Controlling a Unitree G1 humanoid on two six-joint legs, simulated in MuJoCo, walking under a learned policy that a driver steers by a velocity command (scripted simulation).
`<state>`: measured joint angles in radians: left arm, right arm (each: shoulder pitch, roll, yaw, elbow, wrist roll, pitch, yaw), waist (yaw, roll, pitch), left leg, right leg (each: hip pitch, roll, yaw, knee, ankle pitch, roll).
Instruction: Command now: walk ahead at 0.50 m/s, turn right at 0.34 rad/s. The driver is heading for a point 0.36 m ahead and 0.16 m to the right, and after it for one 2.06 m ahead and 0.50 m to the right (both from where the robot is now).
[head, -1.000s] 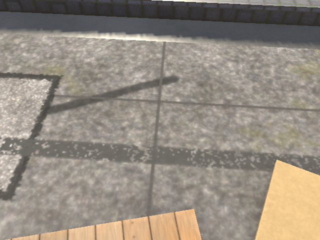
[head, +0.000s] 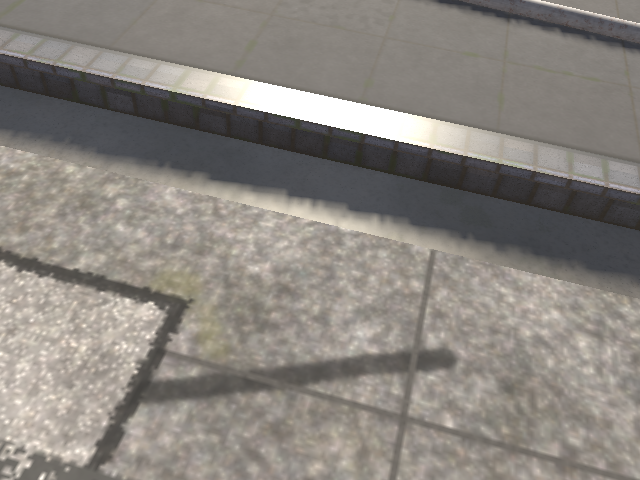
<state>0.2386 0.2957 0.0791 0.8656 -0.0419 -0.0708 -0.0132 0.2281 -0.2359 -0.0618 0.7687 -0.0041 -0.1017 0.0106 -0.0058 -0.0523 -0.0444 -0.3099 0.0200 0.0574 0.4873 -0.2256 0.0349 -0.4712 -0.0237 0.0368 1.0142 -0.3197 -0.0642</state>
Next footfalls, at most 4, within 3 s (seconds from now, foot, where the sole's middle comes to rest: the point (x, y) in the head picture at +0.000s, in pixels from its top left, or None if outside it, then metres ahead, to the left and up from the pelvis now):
0.38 right None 0.34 -0.14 -0.82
0.72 left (289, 479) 0.54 0.04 -0.82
1.02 right None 0.36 -0.16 -0.82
2.64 right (453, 382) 0.78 -0.35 -0.82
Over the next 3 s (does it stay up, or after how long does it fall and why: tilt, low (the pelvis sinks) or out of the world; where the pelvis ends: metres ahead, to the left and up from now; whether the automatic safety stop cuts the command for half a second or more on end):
stays up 0.84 -0.28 -0.04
